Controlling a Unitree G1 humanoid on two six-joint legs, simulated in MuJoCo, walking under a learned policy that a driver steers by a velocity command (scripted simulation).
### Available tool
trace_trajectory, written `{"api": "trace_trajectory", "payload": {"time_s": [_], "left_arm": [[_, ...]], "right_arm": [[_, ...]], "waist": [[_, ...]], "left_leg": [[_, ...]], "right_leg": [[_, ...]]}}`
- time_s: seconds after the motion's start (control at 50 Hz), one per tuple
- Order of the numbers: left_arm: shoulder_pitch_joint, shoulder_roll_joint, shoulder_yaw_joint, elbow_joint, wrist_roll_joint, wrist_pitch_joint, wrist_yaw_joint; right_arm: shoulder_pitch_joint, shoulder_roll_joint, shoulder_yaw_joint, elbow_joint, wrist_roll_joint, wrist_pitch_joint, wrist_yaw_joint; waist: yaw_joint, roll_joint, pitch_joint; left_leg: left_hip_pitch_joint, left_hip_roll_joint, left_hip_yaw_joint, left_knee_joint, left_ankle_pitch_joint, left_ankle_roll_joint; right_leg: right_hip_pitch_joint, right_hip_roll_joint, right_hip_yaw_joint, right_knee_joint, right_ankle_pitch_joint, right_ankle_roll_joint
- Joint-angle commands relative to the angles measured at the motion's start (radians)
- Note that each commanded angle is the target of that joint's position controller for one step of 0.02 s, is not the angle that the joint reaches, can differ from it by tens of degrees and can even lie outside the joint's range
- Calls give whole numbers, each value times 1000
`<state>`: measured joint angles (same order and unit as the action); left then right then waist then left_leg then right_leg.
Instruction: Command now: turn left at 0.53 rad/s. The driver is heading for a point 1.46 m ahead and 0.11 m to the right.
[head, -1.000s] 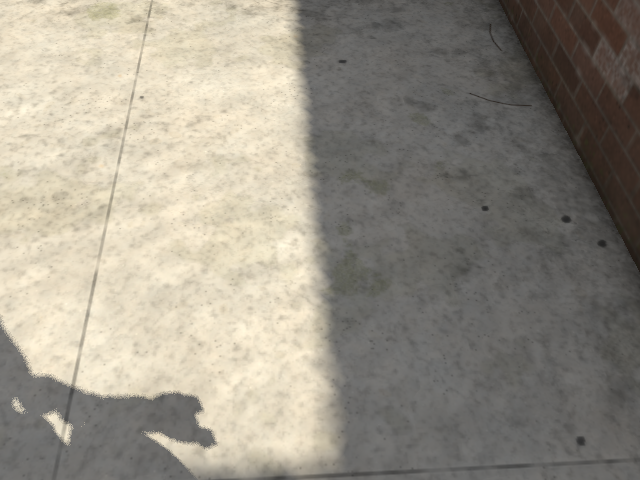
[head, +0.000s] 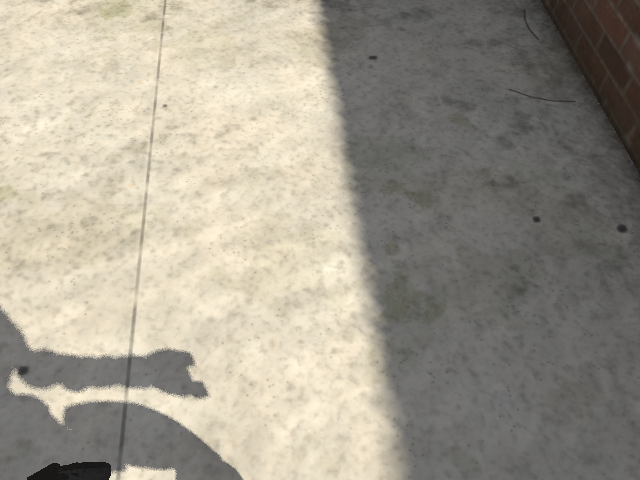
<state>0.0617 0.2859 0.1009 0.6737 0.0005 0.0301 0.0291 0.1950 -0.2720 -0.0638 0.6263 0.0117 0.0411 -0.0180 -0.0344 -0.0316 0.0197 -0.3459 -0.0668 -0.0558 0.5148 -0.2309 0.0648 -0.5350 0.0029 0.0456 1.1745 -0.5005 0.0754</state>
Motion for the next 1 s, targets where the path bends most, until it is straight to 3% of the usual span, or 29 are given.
{"api": "trace_trajectory", "payload": {"time_s": [0.02,0.1,0.16,0.24,0.3,0.32,0.34,0.36,0.38,0.4,0.46,0.5,0.54,0.58,0.62,0.66,0.68,0.7,0.74,0.78,0.82,0.86,0.88,0.9,0.92,0.94,0.96,0.98,1.0], "left_arm": [[-42,53,7,-56,-10,-8,-3],[-87,45,-4,-71,-2,-17,12],[-87,64,-2,-65,-3,-26,8],[-41,63,-15,-41,-11,-39,-14],[3,14,-38,-21,7,-61,-33],[-16,32,-39,-26,17,-66,-40],[-40,109,-27,-47,28,-69,-39],[-82,115,-27,-41,26,-70,-36],[-101,97,-29,-55,16,-70,-35],[-91,95,-28,-55,8,-71,-31],[-49,151,-3,-60,-13,-69,-10],[-36,137,-1,-77,-15,-52,-3],[-28,135,4,-98,-20,-36,-4],[-23,137,8,-115,-26,-28,-5],[-18,125,5,-129,-32,-25,-10],[-4,122,7,-126,-31,-21,-22],[14,133,13,-115,-29,-13,-28],[39,159,29,-98,-34,-1,-35],[44,97,6,-102,-35,16,-40],[7,59,-17,-126,-30,20,-54],[3,71,-19,-139,-36,17,-79],[62,75,-14,-124,-33,17,-81],[101,76,-9,-106,-25,19,-74],[118,100,1,-103,-12,20,-64],[158,223,28,-124,-11,14,-47],[176,299,37,-146,40,-17,-59],[162,268,31,-139,60,-39,-62],[116,230,22,-129,44,-47,-57],[76,185,13,-133,6,-42,-38]], "right_arm": [[-50,-150,-40,-100,-6,-5,-31],[-42,-165,-55,-97,-5,-19,-53],[-74,-167,-60,-115,-12,-15,-51],[-98,-120,-36,-113,-20,-2,-42],[-127,-31,7,-93,-22,-6,-25],[-65,-21,10,-69,-25,-12,-18],[-6,-44,1,-65,-45,-22,-17],[23,-62,-8,-64,-48,-28,-12],[-28,-89,-14,-67,-48,-30,-16],[-78,-102,-23,-74,-40,-31,-22],[-94,-60,-23,-91,-45,-38,-23],[-78,-32,-25,-89,-40,-55,-17],[-65,-35,-34,-81,-35,-63,-14],[-57,-45,-44,-80,-35,-67,-13],[-48,-73,-55,-81,-36,-63,-15],[-72,-96,-55,-100,-43,-56,-21],[-70,-95,-47,-105,-45,-53,-25],[-75,-99,-46,-111,-39,-48,-28],[-104,-139,-57,-96,-3,-31,-36],[-116,-153,-57,-90,-9,-4,-48],[-101,-153,-52,-88,-3,16,-43],[-82,-167,-52,-77,9,19,-41],[-77,-156,-48,-71,19,17,-42],[-35,-129,-42,-54,18,12,-39],[-16,-72,-27,-78,-31,11,-36],[-146,-94,-26,-139,-36,-8,-42],[-178,-133,-37,-135,-13,-15,-46],[-163,-142,-41,-113,-10,-13,-51],[-98,-140,-44,-61,-20,-17,-53]], "waist": [[16,90,-176],[1,154,-145],[-2,165,-127],[-6,166,-152],[36,151,-132],[13,131,-118],[-42,15,-109],[-97,-132,-91],[-67,-161,-60],[-42,-139,-42],[-14,-115,-30],[-9,-118,-60],[7,-90,-78],[18,-22,-83],[25,106,-78],[17,268,-98],[13,208,-109],[24,123,-108],[33,87,-68],[18,120,-80],[4,166,-130],[21,178,-151],[38,168,-151],[33,98,-112],[5,-185,-89],[76,-243,-164],[83,-117,-145],[49,-66,-92],[30,-22,-128]], "left_leg": [[286,240,-301,-129,567,162],[268,218,-360,-148,297,116],[194,199,-401,-153,194,122],[156,210,-390,-129,238,129],[108,167,-330,-108,214,85],[110,131,-300,-96,150,44],[108,60,-232,-17,5,-3],[149,15,-147,-25,-68,-45],[181,14,-119,-20,-42,-68],[191,15,-106,-15,-17,-72],[149,16,-74,-6,-16,-69],[131,13,-40,0,-32,-68],[124,19,-29,-3,-11,-59],[139,48,-47,-35,33,-34],[180,134,-140,-112,67,32],[215,352,-357,-196,239,186],[218,435,-399,-188,383,263],[216,441,-354,-168,444,263],[193,354,-197,-155,426,185],[173,301,-93,-133,458,151],[195,306,-55,-109,468,148],[207,322,-30,-53,425,130],[178,303,0,-3,361,97],[77,249,61,114,226,32],[-268,134,156,432,-277,-87],[-401,41,-4,625,-462,-102],[-424,54,-56,734,-413,-99],[-440,64,-64,745,-314,-94],[-431,92,-65,718,-205,-102]], "right_leg": [[-92,12,43,-89,105,20],[-77,19,84,-268,174,1],[-16,30,86,-335,169,-4],[125,-6,50,-403,180,-19],[313,-27,27,-679,327,-53],[353,-43,74,-759,443,-71],[352,-130,190,-753,635,-107],[256,-166,237,-782,559,-179],[184,-162,275,-835,375,-200],[168,-147,283,-848,299,-186],[190,-139,336,-847,213,-180],[225,-131,353,-817,236,-187],[238,-107,350,-777,278,-185],[211,-60,309,-709,296,-164],[125,22,204,-571,256,-115],[31,80,84,-278,15,-71],[-9,55,80,-74,-107,-37],[-41,26,77,48,-118,-16],[-51,-20,38,-11,-28,1],[31,-31,-20,-155,15,-6],[111,-23,-51,-294,-9,-31],[183,4,-108,-486,102,-54],[251,33,-134,-631,213,-78],[332,38,-59,-753,310,-114],[510,-224,364,-793,646,-224],[456,-426,635,-839,815,-414],[442,-395,584,-850,711,-441],[418,-323,489,-828,653,-381],[434,-262,402,-821,462,-314]]}}
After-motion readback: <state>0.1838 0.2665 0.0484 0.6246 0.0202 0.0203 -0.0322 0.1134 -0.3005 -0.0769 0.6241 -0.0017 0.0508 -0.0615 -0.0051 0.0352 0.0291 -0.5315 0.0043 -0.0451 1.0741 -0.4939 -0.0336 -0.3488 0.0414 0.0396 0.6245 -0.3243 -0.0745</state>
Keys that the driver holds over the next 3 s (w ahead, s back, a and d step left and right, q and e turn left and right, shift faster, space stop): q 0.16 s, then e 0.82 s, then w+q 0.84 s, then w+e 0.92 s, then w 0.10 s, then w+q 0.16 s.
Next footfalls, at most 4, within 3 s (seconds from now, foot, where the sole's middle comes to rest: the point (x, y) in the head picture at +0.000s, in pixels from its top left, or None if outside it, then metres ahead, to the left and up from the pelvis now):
0.32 right None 0.07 -0.14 -0.77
0.90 right None -0.01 -0.16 -0.77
1.60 left None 0.33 0.03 -0.77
2.10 right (363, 375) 0.67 -0.13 -0.77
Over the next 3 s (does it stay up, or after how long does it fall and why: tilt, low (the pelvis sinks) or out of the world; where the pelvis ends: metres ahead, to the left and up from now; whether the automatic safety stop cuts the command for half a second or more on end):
stays up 0.95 -0.07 0.01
